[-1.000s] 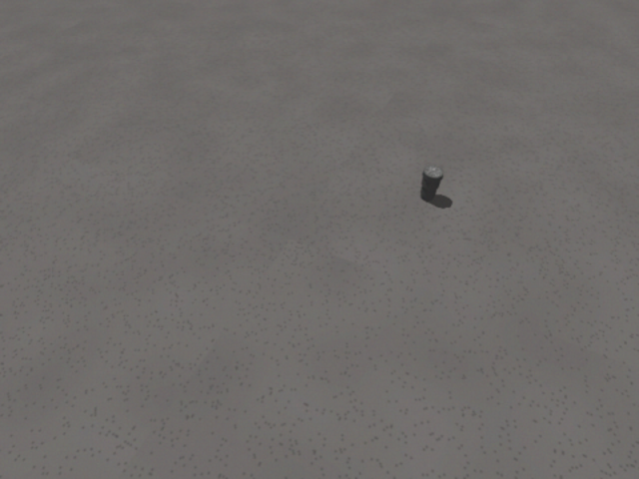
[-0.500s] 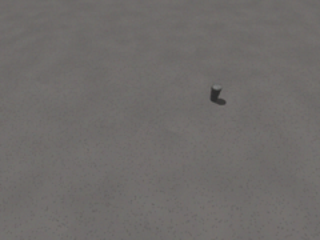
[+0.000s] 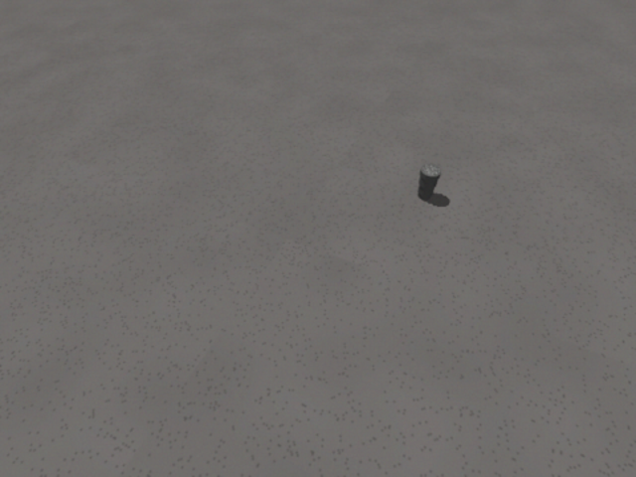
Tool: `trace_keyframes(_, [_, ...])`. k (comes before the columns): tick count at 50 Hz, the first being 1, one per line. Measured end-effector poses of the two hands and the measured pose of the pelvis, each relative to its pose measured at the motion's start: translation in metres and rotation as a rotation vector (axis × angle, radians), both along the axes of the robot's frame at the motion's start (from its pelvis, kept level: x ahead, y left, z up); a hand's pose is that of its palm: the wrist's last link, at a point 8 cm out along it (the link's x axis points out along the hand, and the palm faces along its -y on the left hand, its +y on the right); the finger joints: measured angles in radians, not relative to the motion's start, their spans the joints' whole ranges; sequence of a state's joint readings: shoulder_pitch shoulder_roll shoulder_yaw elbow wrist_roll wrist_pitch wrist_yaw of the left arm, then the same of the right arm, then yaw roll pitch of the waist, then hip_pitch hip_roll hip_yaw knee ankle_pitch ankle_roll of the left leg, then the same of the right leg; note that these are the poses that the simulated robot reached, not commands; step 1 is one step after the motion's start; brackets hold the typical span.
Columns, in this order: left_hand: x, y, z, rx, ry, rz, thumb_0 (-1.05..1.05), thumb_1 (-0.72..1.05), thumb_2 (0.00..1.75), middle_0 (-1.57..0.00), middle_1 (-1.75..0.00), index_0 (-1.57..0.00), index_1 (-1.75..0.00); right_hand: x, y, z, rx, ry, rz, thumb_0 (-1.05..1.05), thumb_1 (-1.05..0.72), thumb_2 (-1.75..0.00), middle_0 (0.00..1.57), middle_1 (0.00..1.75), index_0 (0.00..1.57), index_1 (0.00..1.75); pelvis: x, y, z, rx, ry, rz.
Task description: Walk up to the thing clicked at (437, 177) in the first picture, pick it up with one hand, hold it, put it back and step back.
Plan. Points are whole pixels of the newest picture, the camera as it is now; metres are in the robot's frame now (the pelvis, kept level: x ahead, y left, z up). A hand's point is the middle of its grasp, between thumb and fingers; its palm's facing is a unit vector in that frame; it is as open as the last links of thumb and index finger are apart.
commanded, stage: stand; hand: left
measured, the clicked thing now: (427, 183) +1.40 -0.49 -0.71
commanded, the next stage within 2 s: walk up in 0.12 s
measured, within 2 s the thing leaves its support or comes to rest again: neither
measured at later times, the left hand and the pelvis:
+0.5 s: hand (196, 443) +0.20 +0.20 -0.15, palm faces -0.17 -0.88 -0.43, open 7.4 cm; pelvis +0.08 -0.09 -0.04, yaw -13 degrees
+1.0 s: hand (286, 301) +0.46 +0.08 -0.17, palm faces -0.41 -0.85 -0.33, open 7.4 cm; pelvis +0.30 -0.15 -0.02, yaw -22 degrees
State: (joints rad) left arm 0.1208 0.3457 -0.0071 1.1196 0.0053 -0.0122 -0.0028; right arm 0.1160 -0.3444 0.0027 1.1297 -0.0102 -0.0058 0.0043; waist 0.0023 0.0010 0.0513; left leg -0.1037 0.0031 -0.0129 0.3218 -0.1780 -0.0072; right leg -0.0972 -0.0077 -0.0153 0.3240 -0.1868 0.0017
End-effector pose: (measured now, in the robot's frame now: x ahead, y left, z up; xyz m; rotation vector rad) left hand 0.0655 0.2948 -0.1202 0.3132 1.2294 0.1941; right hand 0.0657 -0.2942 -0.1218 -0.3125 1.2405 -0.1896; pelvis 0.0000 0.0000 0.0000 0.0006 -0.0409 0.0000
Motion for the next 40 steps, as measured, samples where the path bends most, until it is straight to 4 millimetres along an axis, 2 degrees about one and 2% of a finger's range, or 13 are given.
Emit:
trace_keyframes(7, [0.004,0.001,0.001,-0.005,-0.013,-0.003,0.01,0.90,0.90,-0.21,-0.30,-0.21,-0.30,0.005,0.000,0.001,0.003,-0.018,0.002,0.01,-0.90,-0.90,0.21,0.30,0.21,0.30,0.001,0.000,0.000,0.000,0.002,-0.007])
trace_keyframes(10, [0.010,0.005,0.001,-0.013,0.003,-0.040,0.01,0.90,0.90,-0.21,-0.30,-0.21,-0.30,0.006,-0.011,0.005,-0.004,-0.100,-0.028,0.01,-0.90,-0.90,0.21,0.30,0.21,0.30,0.004,-0.002,-0.004,0.011,0.012,-0.065])
trace_keyframes(12, [0.020,0.007,0.004,-0.002,0.023,-0.076,0.01,0.90,0.90,-0.21,-0.30,-0.21,-0.30,0.001,-0.025,0.009,-0.024,-0.141,-0.061,0.01,-0.90,-0.90,0.21,0.30,0.21,0.30,0.008,-0.007,-0.006,0.012,0.014,-0.091])
trace_keyframes(16, [0.053,0.003,0.016,0.012,-0.010,-0.116,0.01,0.90,0.90,-0.21,-0.30,-0.21,-0.30,-0.015,-0.060,0.015,-0.074,-0.118,-0.104,0.01,-0.90,-0.90,0.21,0.30,0.21,0.30,0.022,-0.025,-0.006,0.016,0.006,-0.126])
trace_keyframes(19, [0.080,-0.009,0.022,0.030,-0.033,-0.150,0.01,0.90,0.90,-0.20,-0.30,-0.21,-0.30,-0.018,-0.092,0.012,-0.099,-0.099,-0.138,0.01,-0.90,-0.90,0.21,0.30,0.21,0.30,0.039,-0.043,-0.011,0.019,-0.004,-0.170])
trace_keyframes(22, [0.111,-0.027,0.020,0.067,-0.040,-0.188,0.01,0.91,0.90,-0.20,-0.30,-0.20,-0.30,-0.011,-0.127,0.000,-0.111,-0.111,-0.179,0.01,-0.90,-0.90,0.21,0.30,0.21,0.30,0.060,-0.068,-0.024,0.033,-0.012,-0.208])
trace_keyframes(25, [0.138,-0.054,0.011,0.096,-0.080,-0.200,0.01,0.91,0.90,-0.20,-0.30,-0.20,-0.30,0.003,-0.158,-0.018,-0.120,-0.102,-0.200,0.01,-0.90,-0.90,0.21,0.30,0.21,0.30,0.080,-0.095,-0.040,-0.003,-0.015,-0.220])
trace_keyframes(27, [0.148,-0.073,0.007,0.083,-0.109,-0.193,0.01,0.91,0.90,-0.20,-0.30,-0.20,-0.30,0.018,-0.167,-0.023,-0.105,-0.086,-0.201,0.01,-0.90,-0.90,0.20,0.30,0.21,0.30,0.092,-0.107,-0.041,-0.008,-0.012,-0.230])
trace_keyframes(31, [0.157,-0.108,0.009,0.031,-0.065,-0.194,0.01,0.90,0.90,-0.20,-0.30,-0.21,-0.30,0.059,-0.168,-0.010,-0.052,-0.123,-0.188,0.01,-0.91,-0.90,0.20,0.30,0.20,0.30,0.120,-0.120,-0.025,-0.012,-0.014,-0.261])
trace_keyframes(35, [0.172,-0.127,0.006,0.002,-0.003,-0.211,0.01,0.90,0.90,-0.21,-0.30,-0.21,-0.30,0.099,-0.165,0.005,-0.022,-0.173,-0.172,0.01,-0.90,-0.90,0.20,0.30,0.21,0.30,0.152,-0.132,-0.015,-0.018,-0.012,-0.296])
trace_keyframes(38, [0.197,-0.134,-0.002,-0.014,0.025,-0.234,0.01,0.90,0.90,-0.21,-0.30,-0.21,-0.30,0.123,-0.168,0.011,-0.024,-0.173,-0.172,0.01,-0.90,-0.90,0.21,0.30,0.21,0.30,0.179,-0.139,-0.015,-0.031,-0.003,-0.311])
trace_keyframes(40, [0.222,-0.137,-0.009,-0.023,0.027,-0.252,0.01,0.90,0.90,-0.21,-0.30,-0.21,-0.30,0.139,-0.171,0.014,-0.039,-0.163,-0.179,0.01,-0.90,-0.90,0.21,0.30,0.21,0.30,0.201,-0.141,-0.018,-0.039,0.002,-0.318])
